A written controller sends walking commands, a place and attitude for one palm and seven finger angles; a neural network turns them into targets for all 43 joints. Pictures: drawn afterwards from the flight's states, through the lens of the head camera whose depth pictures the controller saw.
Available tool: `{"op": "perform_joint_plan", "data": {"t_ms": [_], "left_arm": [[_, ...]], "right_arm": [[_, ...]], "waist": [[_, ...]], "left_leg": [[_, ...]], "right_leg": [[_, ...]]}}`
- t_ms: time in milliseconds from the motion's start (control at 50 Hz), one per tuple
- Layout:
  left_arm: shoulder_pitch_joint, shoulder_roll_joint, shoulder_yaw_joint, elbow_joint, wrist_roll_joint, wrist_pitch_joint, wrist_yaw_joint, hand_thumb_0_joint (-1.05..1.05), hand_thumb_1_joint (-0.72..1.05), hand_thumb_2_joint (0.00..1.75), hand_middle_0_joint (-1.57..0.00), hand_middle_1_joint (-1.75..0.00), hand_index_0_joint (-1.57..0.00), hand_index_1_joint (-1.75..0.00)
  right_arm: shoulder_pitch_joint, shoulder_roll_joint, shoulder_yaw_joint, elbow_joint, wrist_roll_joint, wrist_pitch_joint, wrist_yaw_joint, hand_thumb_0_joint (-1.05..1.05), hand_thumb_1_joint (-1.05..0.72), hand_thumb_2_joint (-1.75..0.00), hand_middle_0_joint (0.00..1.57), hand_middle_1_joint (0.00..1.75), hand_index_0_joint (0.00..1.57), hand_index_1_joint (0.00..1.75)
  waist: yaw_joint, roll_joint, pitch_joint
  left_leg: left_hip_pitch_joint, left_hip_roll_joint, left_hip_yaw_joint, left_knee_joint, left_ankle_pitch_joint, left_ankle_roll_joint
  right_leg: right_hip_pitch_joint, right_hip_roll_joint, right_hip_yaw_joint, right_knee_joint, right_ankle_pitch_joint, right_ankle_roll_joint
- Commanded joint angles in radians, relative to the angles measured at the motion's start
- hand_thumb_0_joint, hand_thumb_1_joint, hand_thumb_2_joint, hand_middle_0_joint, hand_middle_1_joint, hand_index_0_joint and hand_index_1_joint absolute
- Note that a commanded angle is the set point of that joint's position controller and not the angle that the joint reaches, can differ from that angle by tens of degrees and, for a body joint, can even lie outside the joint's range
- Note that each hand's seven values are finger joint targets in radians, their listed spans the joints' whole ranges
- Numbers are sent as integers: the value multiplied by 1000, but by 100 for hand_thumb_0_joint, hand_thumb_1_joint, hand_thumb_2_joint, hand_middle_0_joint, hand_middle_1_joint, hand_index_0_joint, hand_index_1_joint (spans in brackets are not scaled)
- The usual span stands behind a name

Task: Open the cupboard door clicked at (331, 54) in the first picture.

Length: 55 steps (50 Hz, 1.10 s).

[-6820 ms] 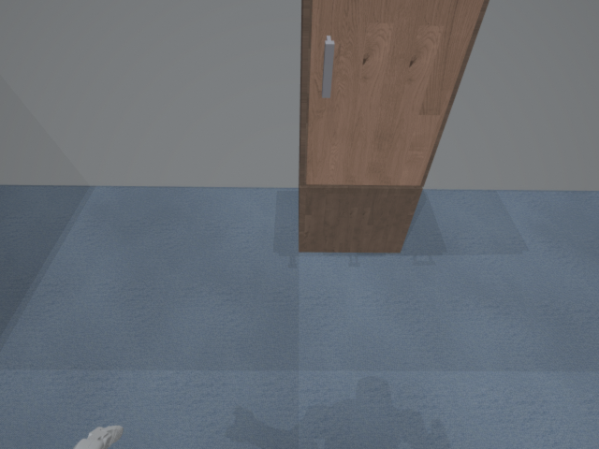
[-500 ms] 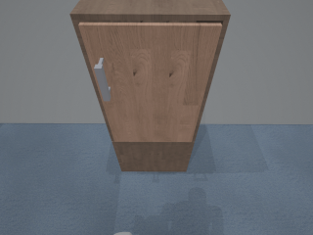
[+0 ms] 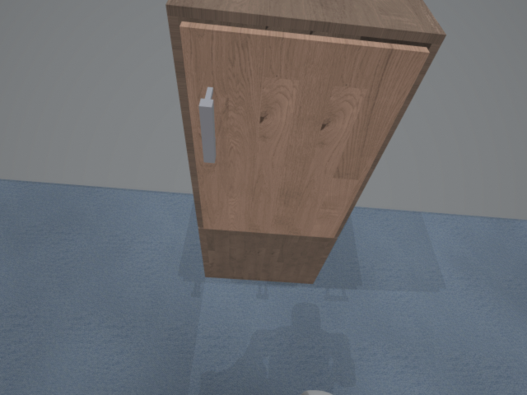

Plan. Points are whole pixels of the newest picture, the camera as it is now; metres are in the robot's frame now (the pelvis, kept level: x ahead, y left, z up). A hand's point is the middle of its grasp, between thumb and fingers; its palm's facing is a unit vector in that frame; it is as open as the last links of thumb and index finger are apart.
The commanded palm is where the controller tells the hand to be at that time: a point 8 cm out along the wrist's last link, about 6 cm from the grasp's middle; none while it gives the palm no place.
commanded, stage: come to a stop and stand still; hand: left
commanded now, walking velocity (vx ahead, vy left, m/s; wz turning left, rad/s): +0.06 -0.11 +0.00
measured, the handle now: (209, 126) +0.56 +0.16 +0.06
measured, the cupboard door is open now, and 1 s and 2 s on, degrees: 0 0 0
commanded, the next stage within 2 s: look again from close up in 0.72 s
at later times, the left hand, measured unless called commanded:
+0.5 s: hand out of the picture -0.03 +0.09 -0.17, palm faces +0.04 -0.98 -0.21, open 7.3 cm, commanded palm none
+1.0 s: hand out of the picture -0.05 +0.10 -0.19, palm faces +0.05 -0.98 -0.17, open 7.4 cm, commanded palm none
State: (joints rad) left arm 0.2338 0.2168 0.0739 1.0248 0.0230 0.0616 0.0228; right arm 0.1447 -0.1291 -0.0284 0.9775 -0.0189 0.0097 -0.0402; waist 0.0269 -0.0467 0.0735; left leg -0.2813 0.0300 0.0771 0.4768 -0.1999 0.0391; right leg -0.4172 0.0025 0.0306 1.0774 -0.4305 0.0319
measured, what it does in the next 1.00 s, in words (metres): steps on the spot: right foot, then left foot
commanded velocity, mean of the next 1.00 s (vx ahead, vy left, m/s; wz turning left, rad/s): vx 0.01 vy -0.01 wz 0.00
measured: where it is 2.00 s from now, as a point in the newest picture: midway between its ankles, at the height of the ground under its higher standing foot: outside the picture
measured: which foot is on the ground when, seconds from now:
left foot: down 0.00-0.82, up 0.84-0.94, down 0.96-1.00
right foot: up 0.00-0.24, down 0.26-1.00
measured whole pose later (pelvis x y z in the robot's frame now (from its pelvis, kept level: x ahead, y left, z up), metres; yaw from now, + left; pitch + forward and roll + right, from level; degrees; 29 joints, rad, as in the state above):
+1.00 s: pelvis -0.03 -0.05 -0.01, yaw +1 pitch -1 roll -2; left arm 0.34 0.10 0.00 1.10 0.03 -0.03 0.06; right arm 0.26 -0.17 -0.03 1.05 -0.01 -0.01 -0.03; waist -0.01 0.03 0.04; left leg -0.27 0.04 0.03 0.59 -0.30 0.01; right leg -0.15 0.02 -0.08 0.52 -0.34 -0.02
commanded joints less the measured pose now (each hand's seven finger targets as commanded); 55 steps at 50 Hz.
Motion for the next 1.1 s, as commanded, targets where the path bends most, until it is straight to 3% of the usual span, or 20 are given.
{"op": "perform_joint_plan", "data": {"t_ms": [0,100,180,220,240,260,280,300,340,440,560,780,800,820,860,880,920,960,1020,1080], "left_arm": [[39,48,4,-42,0,-13,-12,0,90,90,-20,-30,-20,-30],[4,18,-11,-37,-4,-15,-19,0,90,90,-20,-30,-20,-30],[102,6,-21,14,-11,-30,-14,0,90,90,-20,-30,-20,-30],[171,42,-19,48,-5,-41,-4,0,90,90,-20,-30,-20,-30],[156,91,-17,43,0,-51,3,0,90,90,-20,-30,-20,-30],[92,132,-15,25,-4,-56,7,0,90,90,-20,-30,-20,-30],[45,134,-20,4,-4,-54,7,0,90,90,-20,-30,-20,-30],[31,115,-20,6,-6,-64,9,0,90,90,-20,-30,-20,-30],[33,59,-35,26,-10,-68,12,0,90,90,-20,-30,-20,-30],[101,16,-52,64,-24,-84,12,0,90,90,-20,-30,-20,-30],[131,14,-45,90,-23,-76,18,0,90,90,-20,-30,-20,-30],[151,-22,-49,109,-16,-74,18,0,90,90,-20,-30,-20,-30],[275,24,-42,130,3,-117,56,0,90,90,-20,-30,-20,-30],[235,48,-42,82,10,-132,55,0,90,90,-20,-30,-20,-30],[185,42,-36,60,8,-129,46,0,90,90,-20,-30,-20,-30],[179,41,-41,40,9,-127,41,0,90,90,-20,-30,-20,-30],[150,18,-47,22,3,-115,40,0,90,90,-20,-30,-20,-30],[159,-18,-52,12,-4,-97,38,0,90,90,-20,-30,-20,-30],[154,-7,-55,14,-1,-77,30,0,90,90,-20,-30,-20,-30],[157,8,-58,13,1,-74,22,0,90,90,-20,-30,-20,-30]], "right_arm": [[127,-196,-47,-6,-6,-14,-15,0,-90,-90,20,30,20,30],[156,-215,-57,25,-12,-7,-5,0,-90,-90,20,30,20,30],[121,-213,-59,39,-7,-1,7,0,-90,-90,20,30,20,30],[123,-161,-52,46,4,4,12,0,-90,-90,20,30,20,30],[123,-102,-37,42,12,7,14,0,-90,-90,20,30,20,30],[101,-68,-20,30,9,9,22,0,-90,-90,20,30,20,30],[98,-79,-21,27,2,10,28,0,-90,-90,20,30,20,30],[86,-84,-23,39,-4,18,28,0,-90,-90,20,30,20,30],[138,-80,-17,79,-5,16,22,0,-90,-90,20,30,20,30],[226,-66,0,142,3,-10,7,0,-90,-90,20,30,20,30],[228,-74,2,170,9,-11,-8,0,-90,-90,20,30,20,30],[197,-55,2,172,9,-9,-11,0,-90,-90,20,30,20,30],[45,-85,5,81,15,-32,5,0,-90,-90,20,30,20,30],[131,-39,4,39,9,-22,11,0,-90,-90,20,30,20,30],[146,-23,5,45,13,-20,16,0,-90,-90,20,30,20,30],[159,-27,7,36,14,-23,19,0,-90,-90,20,30,20,30],[202,-44,7,41,11,-34,17,0,-90,-90,20,30,20,30],[228,-95,4,49,4,-49,13,0,-90,-90,20,30,20,30],[177,-113,10,37,1,-38,8,0,-90,-90,20,30,20,30],[162,-122,13,23,2,-39,9,0,-90,-90,20,30,20,30]], "waist": [[-60,175,-145],[-83,235,-104],[-33,242,-89],[-10,124,-79],[-17,-39,-53],[-24,-134,4],[-28,-102,16],[-18,-203,70],[-35,-174,115],[-42,-14,4],[-32,69,-41],[-34,42,30],[44,-79,71],[-46,-46,-9],[-41,15,-71],[-41,-33,-94],[-59,-42,-110],[-42,95,-88],[-21,177,34],[-14,127,54]], "left_leg": [[233,275,-250,-193,259,115],[193,261,-272,-241,53,104],[67,205,-225,-238,-95,57],[-54,113,-134,-153,-168,-22],[-112,47,-64,-35,-177,-63],[-100,29,-35,13,-191,-72],[-49,32,-49,64,-195,-64],[-58,40,-61,106,-169,-58],[-60,45,-72,135,-104,-52],[75,55,-71,-22,152,-58],[138,83,-67,-33,226,-59],[134,80,-73,-67,145,-55],[-50,44,-22,225,-23,-79],[-90,23,-88,275,-150,-43],[-64,42,-52,241,-162,-29],[-39,20,-32,188,-151,-33],[69,18,-42,32,-17,-32],[90,102,-124,0,209,4],[-25,109,-171,-76,61,32],[-52,96,-180,-124,-57,31]], "right_leg": [[-52,-37,2,-77,-8,20],[41,-43,-43,-312,-71,9],[231,-17,-104,-591,69,-13],[382,-61,-63,-778,180,-32],[341,-200,112,-864,50,-83],[200,-297,188,-952,-84,-126],[105,-309,187,-969,-165,-146],[48,-267,188,-978,-149,-142],[78,-233,125,-929,42,-148],[197,-159,13,-754,429,-97],[259,-120,-5,-739,512,-62],[203,-111,-4,-797,316,-65],[219,-200,145,-780,1010,41],[301,-249,99,-698,1173,4],[332,-225,26,-666,1022,-109],[337,-194,6,-658,915,-125],[274,-155,-5,-618,649,-117],[213,-85,-35,-591,337,-76],[186,-55,-45,-623,129,-68],[193,-60,-41,-635,128,-65]]}}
